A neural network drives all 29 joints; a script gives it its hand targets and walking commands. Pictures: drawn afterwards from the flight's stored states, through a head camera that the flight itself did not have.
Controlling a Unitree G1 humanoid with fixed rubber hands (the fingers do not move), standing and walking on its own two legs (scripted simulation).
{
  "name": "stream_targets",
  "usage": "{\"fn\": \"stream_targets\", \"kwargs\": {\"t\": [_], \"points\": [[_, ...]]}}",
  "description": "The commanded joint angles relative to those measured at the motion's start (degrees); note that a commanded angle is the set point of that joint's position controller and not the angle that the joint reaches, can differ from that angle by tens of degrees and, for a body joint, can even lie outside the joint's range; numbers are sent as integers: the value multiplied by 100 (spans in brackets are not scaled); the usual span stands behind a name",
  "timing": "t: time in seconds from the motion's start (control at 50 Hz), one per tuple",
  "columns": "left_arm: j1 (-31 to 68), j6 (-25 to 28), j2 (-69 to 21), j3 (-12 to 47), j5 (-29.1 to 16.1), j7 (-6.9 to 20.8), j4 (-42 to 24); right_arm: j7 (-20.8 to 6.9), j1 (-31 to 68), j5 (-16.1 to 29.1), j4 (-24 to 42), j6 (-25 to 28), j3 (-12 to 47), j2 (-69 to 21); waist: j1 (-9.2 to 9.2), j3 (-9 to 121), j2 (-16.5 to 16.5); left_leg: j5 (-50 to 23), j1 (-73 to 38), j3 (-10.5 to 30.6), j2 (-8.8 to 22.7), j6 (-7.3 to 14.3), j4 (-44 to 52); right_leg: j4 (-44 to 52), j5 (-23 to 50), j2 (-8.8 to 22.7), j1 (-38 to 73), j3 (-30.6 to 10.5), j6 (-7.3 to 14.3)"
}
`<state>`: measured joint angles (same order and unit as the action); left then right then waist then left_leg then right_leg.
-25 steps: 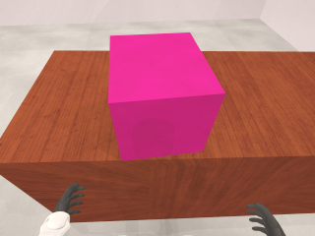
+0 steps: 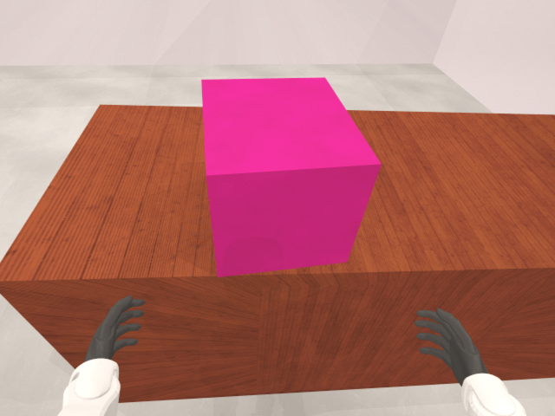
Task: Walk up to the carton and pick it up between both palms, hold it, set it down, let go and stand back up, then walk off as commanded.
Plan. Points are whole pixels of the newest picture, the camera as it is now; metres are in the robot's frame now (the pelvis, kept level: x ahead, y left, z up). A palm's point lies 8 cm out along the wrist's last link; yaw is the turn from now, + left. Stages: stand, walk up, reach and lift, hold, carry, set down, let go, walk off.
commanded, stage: reach and lift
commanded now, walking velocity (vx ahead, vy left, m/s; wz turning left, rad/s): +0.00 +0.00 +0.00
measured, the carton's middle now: (274, 171) +0.53 +0.00 +0.07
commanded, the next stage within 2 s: none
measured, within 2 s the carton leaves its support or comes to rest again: neither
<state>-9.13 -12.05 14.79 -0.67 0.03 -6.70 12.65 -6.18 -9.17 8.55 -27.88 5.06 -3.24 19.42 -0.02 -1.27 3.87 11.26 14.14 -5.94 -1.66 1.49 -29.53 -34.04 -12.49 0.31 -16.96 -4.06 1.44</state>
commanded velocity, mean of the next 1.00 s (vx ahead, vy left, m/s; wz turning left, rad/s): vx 0.00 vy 0.00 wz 0.00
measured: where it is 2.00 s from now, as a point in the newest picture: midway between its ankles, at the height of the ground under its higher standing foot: outside the picture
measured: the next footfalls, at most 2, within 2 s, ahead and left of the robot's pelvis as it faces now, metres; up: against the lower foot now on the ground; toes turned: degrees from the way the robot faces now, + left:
none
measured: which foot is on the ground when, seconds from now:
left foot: down 0.00-1.00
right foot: down 0.00-1.00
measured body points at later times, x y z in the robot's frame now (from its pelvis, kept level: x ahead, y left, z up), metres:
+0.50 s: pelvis +0.00 -0.02 +0.01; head -0.03 -0.02 +0.46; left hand +0.25 +0.19 +0.05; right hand +0.24 -0.26 +0.04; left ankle +0.06 +0.09 -0.73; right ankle +0.06 -0.12 -0.73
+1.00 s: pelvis +0.04 -0.01 +0.01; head +0.04 -0.02 +0.46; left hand +0.33 +0.19 +0.08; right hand +0.31 -0.25 +0.07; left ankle +0.06 +0.09 -0.73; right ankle +0.06 -0.12 -0.73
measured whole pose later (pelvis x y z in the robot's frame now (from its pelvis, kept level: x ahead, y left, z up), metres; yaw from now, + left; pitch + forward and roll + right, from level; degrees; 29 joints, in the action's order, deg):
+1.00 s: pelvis +0.04 -0.01 +0.01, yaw +0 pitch +0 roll +2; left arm 0.8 -26.4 9.2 -0.7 -5.7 -12.8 -5.0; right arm -4.8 -4.1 19.1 -3.2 -10.2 -4.7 19.5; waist 0.0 0.4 2.0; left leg 9.8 11.7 -5.9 -1.8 1.9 -21.6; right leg -29.5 -14.1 -0.1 -15.1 -4.1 0.9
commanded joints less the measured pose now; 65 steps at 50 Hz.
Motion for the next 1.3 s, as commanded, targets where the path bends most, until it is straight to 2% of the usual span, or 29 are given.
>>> {"fn": "stream_targets", "kwargs": {"t": [0.0, 0.12, 0.14, 0.16, 0.18, 0.2, 0.22, 0.26, 0.32, 0.36, 0.38, 0.42, 0.44, 0.54, 0.58, 0.62, 0.68, 0.72, 0.76, 0.8, 0.86, 0.88, 0.9, 0.94, 1.0, 1.08, 1.2, 1.22, 1.28], "points": [[750, 329, -240, -31, -21, -294, -1040, -432, 731, 470, 1373, 128, -957, 1749, -121, 686, -1636, 4065, 2156, 1381, 1438, 316, 2967, 16, 1296, -791, 3385, 669, -509], [1076, 675, -182, -56, -361, -358, -1189, -453, 945, 485, 2017, 183, -914, 1390, -123, 704, -258, 2909, 1618, 881, 892, 262, 2466, 658, 397, -632, 2899, 379, -341], [920, 718, -284, 14, -446, -398, -1396, -458, 845, 535, 2049, 199, -895, 1442, -144, 818, -352, 2615, 1260, 840, 883, 193, 2474, 753, 397, -635, 2722, 434, -316], [791, 745, -214, 3, -531, -397, -1486, -427, 809, 549, 2255, 197, -860, 1294, -172, 758, -48, 2040, 848, 714, 704, 134, 2257, 1017, 284, -493, 2280, 349, -244], [705, 752, -263, 119, -587, -440, -1650, -449, 629, 593, 2218, 142, -801, 1251, -170, 703, -82, 1807, 275, 678, 606, 31, 2109, 1272, 70, -381, 1670, 294, -147], [1056, 814, -146, 107, -738, -432, -1899, -434, 922, 611, 2668, 138, -722, 1131, -302, 859, 312, 1809, 31, 611, 462, 66, 1964, 1493, -497, -297, 1364, 183, -94], [1018, 811, -64, 115, -879, -428, -1940, -394, 824, 595, 2946, 74, -700, 1048, -292, 884, 464, 1558, -243, 463, 339, 71, 1781, 1734, -959, -158, 1112, 52, -53], [1044, 771, 58, 59, -985, -393, -2028, -345, 716, 694, 3265, 8, -427, 914, -319, 944, 947, 926, -1645, 444, -46, -12, 988, 2209, -1909, 391, -547, -275, 202], [1239, 642, 221, -178, -933, -377, -2181, -210, 596, 879, 3195, -311, -209, 861, -399, 676, 825, 484, -2197, 394, -152, -37, 893, 2494, -2077, 575, -1107, -359, 267], [1281, 566, 155, -249, -1028, -323, -2372, -174, 640, 949, 3251, -480, -45, 903, -395, 571, 970, 498, -2081, 437, -144, -9, 801, 2533, -2265, 589, -1125, -498, 265], [1179, 496, 128, -250, -949, -355, -2512, -165, 595, 943, 3036, -551, -135, 996, -380, 327, 682, 539, -1984, 422, -84, -29, 978, 2492, -2119, 514, -1078, -352, 251], [1256, 428, 143, -281, -1015, -325, -2636, -108, 644, 1031, 3302, -601, -94, 940, -414, 477, 723, 505, -2184, 509, -145, -17, 857, 2548, -2245, 595, -1286, -442, 321], [1283, 387, 119, -199, -1062, -353, -2843, -93, 660, 1105, 3395, -594, -83, 910, -391, 572, 559, 473, -2228, 498, -132, -84, 828, 2522, -2161, 615, -1312, -448, 328], [1578, 93, -19, -130, -1125, -442, -3082, 3, 1306, 1229, 4041, -603, -427, 1128, -468, 787, 384, 761, -2365, 705, 63, -145, 959, 2259, -1737, 401, -1518, -184, 355], [1713, -87, -162, -202, -1083, -479, -2937, -14, 1550, 1245, 3816, -741, -430, 1141, -500, 695, 295, 1102, -2457, 790, 139, -133, 1029, 2214, -1823, 345, -1662, -80, 415], [1862, -258, -152, -366, -930, -486, -2686, -9, 1560, 1283, 3421, -886, -376, 1229, -560, 583, 249, 889, -2716, 728, 67, -163, 931, 2347, -1996, 461, -1910, -208, 441], [2059, -506, -272, -228, -951, -553, -3105, 4, 1931, 1373, 3547, -1014, -465, 1445, -537, 850, -69, 1249, -2792, 896, 245, -201, 1110, 2134, -1571, 282, -1885, 8, 488], [2077, -714, -328, -93, -938, -683, -3133, -7, 2130, 1376, 3542, -1142, -648, 1502, -599, 722, -652, 1896, -1378, 941, 635, -217, 1829, 1616, -854, -177, -550, 164, 224], [2202, -753, -392, -67, -976, -768, -3489, -60, 2327, 1421, 3753, -1125, -714, 1682, -588, 1111, -894, 2224, -780, 1086, 841, -217, 2063, 1224, -339, -399, 225, 221, 94], [2198, -860, -322, -128, -1043, -777, -3590, -42, 2327, 1443, 3960, -1160, -756, 1654, -566, 1294, -703, 1434, -998, 877, 647, -307, 1772, 1367, -205, -314, 192, 61, 173], [2569, -1080, -73, -349, -1140, -691, -3461, 76, 2613, 1438, 4228, -1243, -632, 1686, -617, 1368, -321, 639, -1256, 498, 404, -244, 1559, 1582, -275, -214, -47, 35, 125], [2388, -1179, -24, -414, -1126, -699, -3575, 128, 2443, 1453, 4323, -1307, -587, 1702, -717, 1442, -198, 144, -1315, 450, 357, -260, 1483, 1547, 69, -224, 161, 19, 126], [2476, -1240, -2, -471, -1211, -628, -3599, 197, 2464, 1432, 4334, -1350, -571, 1675, -625, 1475, -135, -292, -1319, 344, 286, -238, 1351, 1552, 331, -237, 267, 19, 117], [2436, -1374, 117, -700, -1210, -547, -3719, 301, 2429, 1495, 4320, -1451, -395, 1725, -666, 1602, 15, -966, -1612, 255, 215, -246, 1206, 1567, 744, -262, 318, 36, 84], [2239, -1612, 360, -1115, -1145, -429, -3983, 543, 2309, 1566, 4534, -1582, -205, 1872, -614, 1837, 101, -2328, -1582, 93, 59, -281, 925, 1470, 2063, -321, 944, -72, 7], [2191, -1850, 380, -1514, -1049, -236, -4086, 752, 2318, 1715, 4402, -1683, -69, 1979, -608, 1998, 176, -3116, -1801, 107, 12, -371, 849, 1410, 3214, -304, 1332, -70, -131], [2929, -1967, 579, -1546, -1139, -119, -4071, 770, 3280, 1736, 4600, -1804, -237, 2001, -648, 2009, 105, -2567, -1702, 174, 29, -339, 917, 1513, 2549, -328, 1094, -46, -99], [3143, -1976, 518, -1469, -1248, -133, -4082, 776, 3510, 1728, 4562, -1844, -273, 2011, -608, 2047, -29, -2486, -1744, 175, 52, -351, 887, 1517, 2189, -386, 940, 10, -63], [3859, -2122, 666, -1549, -1284, -200, -3692, 640, 4129, 1759, 4063, -2028, -313, 1990, -758, 1990, -191, -1821, -1551, 215, 102, -306, 1014, 1598, 1215, -372, 587, 2, 46]]}}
